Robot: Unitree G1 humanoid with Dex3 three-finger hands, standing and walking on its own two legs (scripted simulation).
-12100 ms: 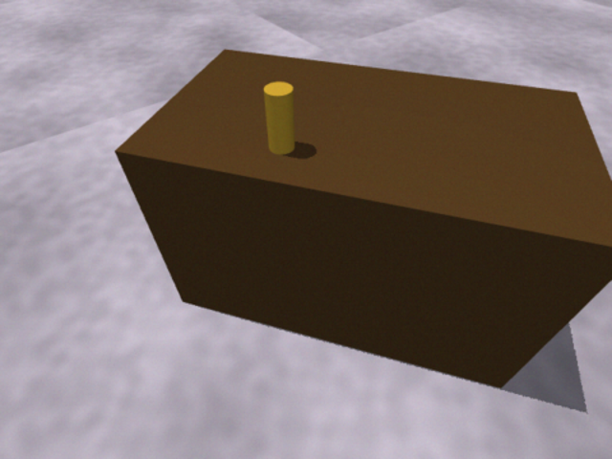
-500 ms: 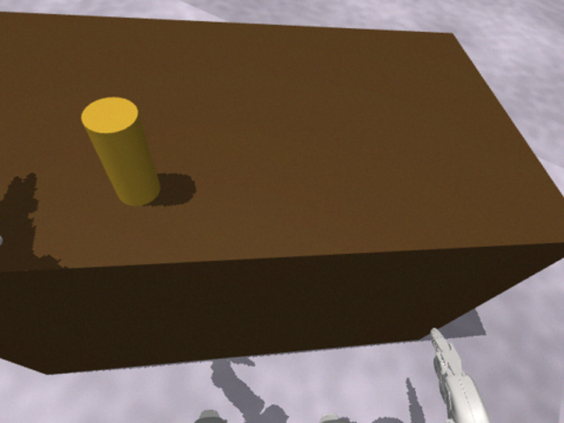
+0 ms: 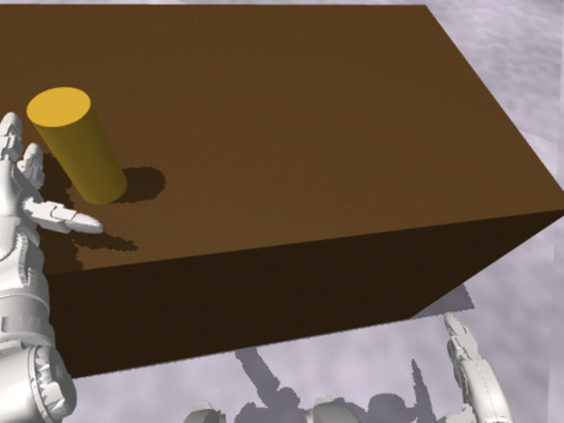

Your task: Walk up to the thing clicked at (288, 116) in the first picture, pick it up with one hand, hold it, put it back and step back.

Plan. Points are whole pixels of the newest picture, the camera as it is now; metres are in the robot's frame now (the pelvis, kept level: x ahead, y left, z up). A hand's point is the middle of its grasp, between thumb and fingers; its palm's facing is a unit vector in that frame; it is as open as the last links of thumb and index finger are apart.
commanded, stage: close in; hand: left
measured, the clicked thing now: (84, 152) +0.49 +0.24 +0.08
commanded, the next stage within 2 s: rest palm in 0.14 s
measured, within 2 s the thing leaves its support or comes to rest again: leaves its support in 1.78 s
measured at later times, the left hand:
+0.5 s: hand (96, 174) +0.47 +0.22 +0.06, palm faces +0.20 -0.98 +0.01, open 17.6 cm
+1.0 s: hand (88, 160) +0.50 +0.24 +0.06, palm faces +0.22 -0.98 +0.00, open 13.1 cm
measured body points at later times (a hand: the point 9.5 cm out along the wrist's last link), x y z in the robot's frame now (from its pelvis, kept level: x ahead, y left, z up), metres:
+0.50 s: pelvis -0.01 +0.00 +0.00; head +0.10 +0.03 +0.43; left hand +0.45 +0.28 +0.06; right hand +0.14 -0.27 -0.02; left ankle +0.01 +0.12 -0.66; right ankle +0.00 -0.16 -0.66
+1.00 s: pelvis -0.01 +0.00 -0.01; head +0.11 +0.04 +0.42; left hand +0.48 +0.29 +0.06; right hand +0.14 -0.26 -0.02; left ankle +0.01 +0.12 -0.66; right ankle +0.00 -0.16 -0.66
